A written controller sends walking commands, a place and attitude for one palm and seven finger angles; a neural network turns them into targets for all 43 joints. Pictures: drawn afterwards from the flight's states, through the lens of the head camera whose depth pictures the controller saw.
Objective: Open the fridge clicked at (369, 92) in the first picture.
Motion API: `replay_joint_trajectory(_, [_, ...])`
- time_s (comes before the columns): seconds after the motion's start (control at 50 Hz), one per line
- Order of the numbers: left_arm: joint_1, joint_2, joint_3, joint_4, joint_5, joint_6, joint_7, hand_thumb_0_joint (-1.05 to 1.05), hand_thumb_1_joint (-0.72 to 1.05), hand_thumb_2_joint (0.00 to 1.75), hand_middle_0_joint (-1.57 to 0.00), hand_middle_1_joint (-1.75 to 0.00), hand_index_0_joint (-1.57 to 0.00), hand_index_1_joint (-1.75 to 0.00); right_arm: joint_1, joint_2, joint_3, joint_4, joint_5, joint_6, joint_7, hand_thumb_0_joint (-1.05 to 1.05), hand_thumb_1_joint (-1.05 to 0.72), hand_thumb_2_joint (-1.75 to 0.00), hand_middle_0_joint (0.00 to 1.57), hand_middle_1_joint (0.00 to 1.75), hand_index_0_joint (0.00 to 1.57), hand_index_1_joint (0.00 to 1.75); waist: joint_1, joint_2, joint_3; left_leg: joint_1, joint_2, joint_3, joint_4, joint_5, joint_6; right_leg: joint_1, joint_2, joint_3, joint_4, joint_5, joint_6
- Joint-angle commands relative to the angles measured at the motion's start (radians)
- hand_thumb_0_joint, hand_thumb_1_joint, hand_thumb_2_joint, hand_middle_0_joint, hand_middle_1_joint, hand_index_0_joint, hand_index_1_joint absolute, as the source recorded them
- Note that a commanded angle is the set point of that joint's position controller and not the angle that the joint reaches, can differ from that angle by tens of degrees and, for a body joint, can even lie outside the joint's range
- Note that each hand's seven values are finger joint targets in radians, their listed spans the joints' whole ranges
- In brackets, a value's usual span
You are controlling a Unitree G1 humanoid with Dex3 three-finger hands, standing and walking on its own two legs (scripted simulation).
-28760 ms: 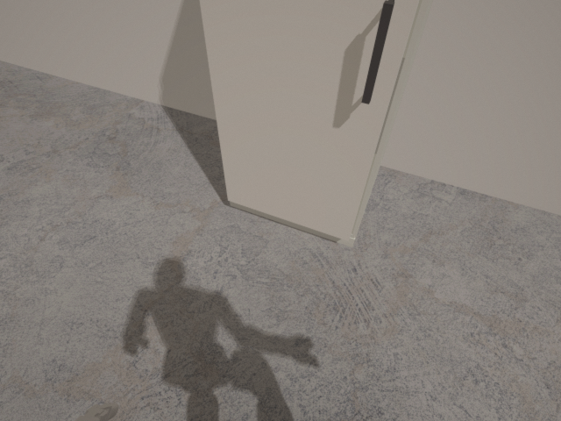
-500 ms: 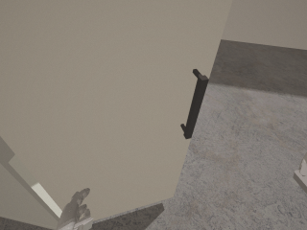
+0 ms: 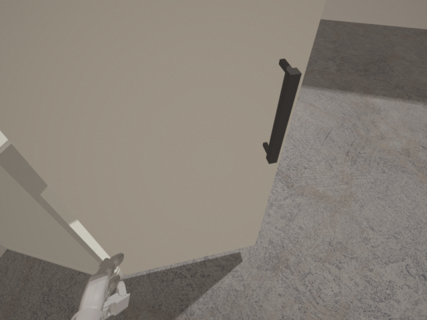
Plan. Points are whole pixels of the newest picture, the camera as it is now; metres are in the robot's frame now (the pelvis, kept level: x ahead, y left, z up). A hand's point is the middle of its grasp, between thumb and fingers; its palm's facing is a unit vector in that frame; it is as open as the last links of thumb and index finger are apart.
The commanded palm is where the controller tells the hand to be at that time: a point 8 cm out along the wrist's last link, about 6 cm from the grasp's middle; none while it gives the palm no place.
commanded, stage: step back with the hand held close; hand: right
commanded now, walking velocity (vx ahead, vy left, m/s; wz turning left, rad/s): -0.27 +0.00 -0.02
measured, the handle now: (277, 117) +0.49 -0.11 +0.12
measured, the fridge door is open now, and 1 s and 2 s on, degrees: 62 62 62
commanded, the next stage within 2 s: stop stepping back and stand still in 1.00 s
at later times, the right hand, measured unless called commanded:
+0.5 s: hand out of the picture +0.14 -0.27 +0.17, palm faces +0.44 +0.78 -0.44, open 7.5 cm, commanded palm +0.07 -0.31 +0.19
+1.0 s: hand out of the picture +0.05 -0.29 +0.19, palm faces +0.35 +0.87 -0.34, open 7.5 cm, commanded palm +0.00 -0.33 +0.19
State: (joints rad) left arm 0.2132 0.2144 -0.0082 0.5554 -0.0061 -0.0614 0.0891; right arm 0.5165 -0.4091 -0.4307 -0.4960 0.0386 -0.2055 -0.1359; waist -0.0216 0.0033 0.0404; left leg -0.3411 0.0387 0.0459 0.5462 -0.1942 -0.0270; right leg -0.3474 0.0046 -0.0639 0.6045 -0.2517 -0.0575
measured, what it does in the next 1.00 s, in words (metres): walks backwards: left foot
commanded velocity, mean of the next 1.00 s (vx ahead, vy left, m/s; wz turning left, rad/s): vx -0.37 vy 0.00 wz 0.02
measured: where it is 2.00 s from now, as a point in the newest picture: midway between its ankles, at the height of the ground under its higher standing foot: outside the picture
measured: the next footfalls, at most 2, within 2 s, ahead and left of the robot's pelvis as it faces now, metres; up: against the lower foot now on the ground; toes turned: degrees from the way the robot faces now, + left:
left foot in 0.90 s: -0.21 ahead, +0.13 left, +0.00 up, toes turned +5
right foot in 1.04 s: -0.01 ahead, -0.08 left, +0.00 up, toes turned +5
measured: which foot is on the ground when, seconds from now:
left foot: down 0.00-0.62, up 0.64-0.88, down 0.90-1.00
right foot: down 0.00-0.90, up 0.92-1.00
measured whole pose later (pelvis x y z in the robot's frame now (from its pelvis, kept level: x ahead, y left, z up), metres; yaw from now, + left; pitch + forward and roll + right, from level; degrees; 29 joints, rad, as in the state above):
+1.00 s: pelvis -0.16 -0.04 +0.00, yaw +5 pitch -1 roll +5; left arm 0.18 0.15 -0.03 0.69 0.02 -0.14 0.07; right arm 0.42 -0.45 -0.40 -0.54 0.05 -0.29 -0.10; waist -0.06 0.04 -0.01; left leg -0.09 0.00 -0.01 0.46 -0.35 -0.06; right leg -0.54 -0.01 -0.04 0.73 -0.27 0.02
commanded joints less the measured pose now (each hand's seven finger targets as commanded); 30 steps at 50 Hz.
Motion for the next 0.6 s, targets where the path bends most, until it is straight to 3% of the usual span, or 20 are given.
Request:
replay_joint_trajectory(0.0, [-0.075,0.13,0.05,-0.149,0.002,-0.063,0.006,0.0,0.9,0.9,-0.2,-0.3,-0.2,-0.3,-0.065,-0.173,-0.114,-0.198,-0.005,-0.074,-0.027,0.0,-0.9,-0.9,0.2,0.3,0.2,0.3,0.012,0.029,-0.081,0.074,0.097,-0.198,-0.152,-0.195,0.065,-0.143,-0.073,0.154,-0.129,-0.276,-0.014])
replay_joint_trajectory(0.06, [-0.078,0.134,0.046,-0.147,0.004,-0.075,0.008,0.0,0.9,0.9,-0.2,-0.3,-0.2,-0.3,-0.072,-0.177,-0.119,-0.216,-0.008,-0.089,-0.033,0.0,-0.9,-0.9,0.2,0.3,0.2,0.3,0.013,-0.022,-0.086,0.076,0.066,-0.157,-0.115,-0.214,0.054,-0.152,-0.095,0.189,-0.182,-0.288,-0.021])
replay_joint_trajectory(0.1, [-0.082,0.145,0.05,-0.152,0.003,-0.086,0.009,0.0,0.9,0.9,-0.2,-0.3,-0.2,-0.3,-0.074,-0.175,-0.133,-0.221,-0.018,-0.105,-0.034,0.0,-0.9,-0.9,0.2,0.3,0.2,0.3,0.009,-0.114,-0.09,0.195,0.011,-0.111,-0.01,-0.182,0.029,-0.275,-0.144,0.241,-0.279,-0.393,-0.047])
replay_joint_trajectory(0.14, [-0.08,0.146,0.055,-0.155,0.0,-0.102,0.013,0.0,0.9,0.9,-0.2,-0.3,-0.2,-0.3,-0.069,-0.181,-0.153,-0.236,-0.026,-0.116,-0.03,0.0,-0.9,-0.9,0.2,0.3,0.2,0.3,0.002,-0.193,-0.125,0.319,-0.047,-0.061,0.152,-0.002,0.014,-0.343,-0.197,0.306,-0.357,-0.386,-0.07])
replay_joint_trajectory(0.16, [-0.075,0.143,0.058,-0.157,0.002,-0.108,0.011,0.0,0.9,0.9,-0.2,-0.3,-0.2,-0.3,-0.055,-0.183,-0.16,-0.237,-0.027,-0.121,-0.026,0.0,-0.9,-0.9,0.2,0.3,0.2,0.3,-0.001,-0.198,-0.147,0.328,-0.059,-0.058,0.18,0.053,0.011,-0.321,-0.207,0.316,-0.35,-0.325,-0.071])
replay_joint_trajectory(0.2, [-0.078,0.141,0.058,-0.149,0.006,-0.121,0.007,0.0,0.9,0.9,-0.2,-0.3,-0.2,-0.3,-0.045,-0.181,-0.165,-0.229,-0.031,-0.133,-0.015,0.0,-0.9,-0.9,0.2,0.3,0.2,0.3,-0.006,-0.201,-0.103,0.353,-0.069,-0.074,0.187,-0.004,0.005,-0.387,-0.225,0.319,-0.344,-0.371,-0.089])
replay_joint_trajectory(0.24, [-0.063,0.14,0.059,-0.14,0.004,-0.13,0.001,0.0,0.9,0.9,-0.2,-0.3,-0.2,-0.3,-0.05,-0.16,-0.143,-0.209,-0.023,-0.136,-0.004,0.0,-0.9,-0.9,0.2,0.3,0.2,0.3,0.003,-0.129,-0.085,0.299,-0.06,-0.096,0.108,0.077,0.017,-0.317,-0.192,0.29,-0.281,-0.264,-0.069])
replay_joint_trajectory(0.32, [-0.076,0.142,0.068,-0.126,0.005,-0.137,0.003,0.0,0.9,0.9,-0.2,-0.3,-0.2,-0.3,-0.113,-0.163,-0.125,-0.224,-0.016,-0.14,0.005,0.0,-0.9,-0.9,0.2,0.3,0.2,0.3,0.005,-0.083,-0.17,0.236,-0.039,-0.149,0.081,0.169,0.026,-0.173,-0.158,0.232,-0.21,-0.095,-0.038])
replay_joint_trajectory(0.38, [-0.083,0.135,0.07,-0.134,0.006,-0.12,-0.002,0.0,0.9,0.9,-0.2,-0.3,-0.2,-0.3,-0.109,-0.17,-0.129,-0.219,-0.015,-0.136,0.007,0.0,-0.9,-0.9,0.2,0.3,0.2,0.3,0.009,-0.027,-0.155,0.167,0.005,-0.234,0.011,0.042,0.046,-0.192,-0.121,0.194,-0.155,-0.244,-0.027])
replay_joint_trajectory(0.42, [-0.079,0.126,0.073,-0.133,0.011,-0.107,-0.005,0.0,0.9,0.9,-0.2,-0.3,-0.2,-0.3,-0.104,-0.212,-0.164,-0.231,-0.016,-0.14,0.001,0.0,-0.9,-0.9,0.2,0.3,0.2,0.3,0.01,0.029,-0.13,0.081,0.077,-0.333,-0.101,-0.107,0.085,-0.188,-0.08,0.173,-0.065,-0.301,-0.008])
replay_joint_trajectory(0.46, [-0.071,0.101,0.062,-0.124,0.012,-0.092,-0.016,0.0,0.9,0.9,-0.2,-0.3,-0.2,-0.3,-0.093,-0.21,-0.142,-0.254,-0.006,-0.141,-0.008,0.0,-0.9,-0.9,0.2,0.3,0.2,0.3,0.018,0.101,-0.137,-0.071,0.174,-0.385,-0.188,-0.112,0.138,-0.048,-0.026,0.121,0.076,-0.181,0.031])
replay_joint_trajectory(0.5, [-0.06,0.091,0.061,-0.109,0.013,-0.075,-0.022,0.0,0.9,0.9,-0.2,-0.3,-0.2,-0.3,-0.065,-0.219,-0.149,-0.254,-0.001,-0.141,-0.02,0.0,-0.9,-0.9,0.2,0.3,0.2,0.3,0.029,0.133,-0.165,-0.122,0.214,-0.352,-0.204,-0.011,0.153,0.046,-0.005,0.102,0.147,-0.098,0.045])
replay_joint_trajectory(0.52, [-0.07,0.093,0.065,-0.11,0.013,-0.069,-0.021,0.0,0.9,0.9,-0.2,-0.3,-0.2,-0.3,-0.059,-0.232,-0.163,-0.266,0.0,-0.143,-0.026,0.0,-0.9,-0.9,0.2,0.3,0.2,0.3,0.032,0.107,-0.179,-0.115,0.2,-0.323,-0.174,0.057,0.146,0.061,-0.014,0.109,0.116,-0.056,0.044])
replay_joint_trajectory(0.54, [-0.066,0.095,0.065,-0.113,0.01,-0.063,-0.019,0.0,0.9,0.9,-0.2,-0.3,-0.2,-0.3,-0.036,-0.23,-0.171,-0.259,0.0,-0.142,-0.028,0.0,-0.9,-0.9,0.2,0.3,0.2,0.3,0.035,0.081,-0.173,-0.125,0.162,-0.277,-0.137,0.037,0.123,0.068,-0.035,0.137,0.044,-0.049,0.034])
replay_joint_trajectory(0.56, [-0.08,0.107,0.066,-0.125,0.008,-0.062,-0.014,0.0,0.9,0.9,-0.2,-0.3,-0.2,-0.3,-0.026,-0.231,-0.178,-0.267,0.002,-0.147,-0.027,0.0,-0.9,-0.9,0.2,0.3,0.2,0.3,0.032,0.025,-0.156,-0.126,0.091,-0.227,-0.092,-0.051,0.087,0.036,-0.071,0.181,-0.056,-0.09,0.013])
replay_joint_trajectory(0.58, [-0.097,0.128,0.069,-0.141,0.006,-0.07,-0.008,0.0,0.9,0.9,-0.2,-0.3,-0.2,-0.3,-0.032,-0.226,-0.186,-0.28,0.001,-0.156,-0.023,0.0,-0.9,-0.9,0.2,0.3,0.2,0.3,0.032,-0.11,-0.136,-0.05,-0.005,-0.166,0.023,-0.143,0.048,-0.085,-0.141,0.266,-0.205,-0.236,-0.021])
